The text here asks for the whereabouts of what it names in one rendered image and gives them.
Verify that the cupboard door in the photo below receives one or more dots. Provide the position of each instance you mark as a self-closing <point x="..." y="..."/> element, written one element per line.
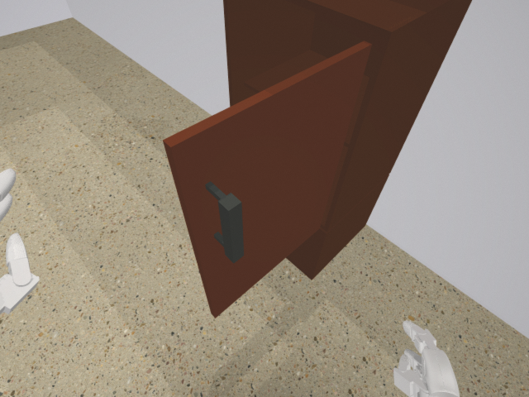
<point x="277" y="152"/>

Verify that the left robot hand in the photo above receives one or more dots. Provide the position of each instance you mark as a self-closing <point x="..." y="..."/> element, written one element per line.
<point x="16" y="285"/>

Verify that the right robot hand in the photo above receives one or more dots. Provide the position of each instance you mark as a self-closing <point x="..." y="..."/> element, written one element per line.
<point x="430" y="373"/>

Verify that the handle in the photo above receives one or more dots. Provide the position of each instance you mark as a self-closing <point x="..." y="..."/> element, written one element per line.
<point x="230" y="209"/>

